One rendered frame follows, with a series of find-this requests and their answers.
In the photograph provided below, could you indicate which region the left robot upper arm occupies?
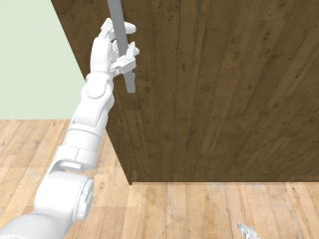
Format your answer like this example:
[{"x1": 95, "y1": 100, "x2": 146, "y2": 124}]
[{"x1": 0, "y1": 170, "x2": 95, "y2": 239}]

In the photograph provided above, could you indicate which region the wardrobe door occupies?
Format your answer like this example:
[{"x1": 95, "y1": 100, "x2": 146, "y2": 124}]
[
  {"x1": 83, "y1": 0, "x2": 319, "y2": 182},
  {"x1": 295, "y1": 156, "x2": 319, "y2": 175}
]

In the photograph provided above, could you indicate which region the left robot forearm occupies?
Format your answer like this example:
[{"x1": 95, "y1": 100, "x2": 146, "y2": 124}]
[{"x1": 34, "y1": 72, "x2": 115, "y2": 209}]

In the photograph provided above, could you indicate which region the robot right hand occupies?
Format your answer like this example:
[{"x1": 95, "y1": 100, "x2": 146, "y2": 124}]
[{"x1": 236, "y1": 222, "x2": 260, "y2": 239}]

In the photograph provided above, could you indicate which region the robot left hand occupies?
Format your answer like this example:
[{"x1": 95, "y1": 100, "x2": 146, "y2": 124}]
[{"x1": 90, "y1": 18, "x2": 140, "y2": 79}]

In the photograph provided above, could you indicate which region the handle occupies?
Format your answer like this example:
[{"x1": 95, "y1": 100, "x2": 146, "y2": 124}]
[{"x1": 107, "y1": 0, "x2": 136, "y2": 94}]

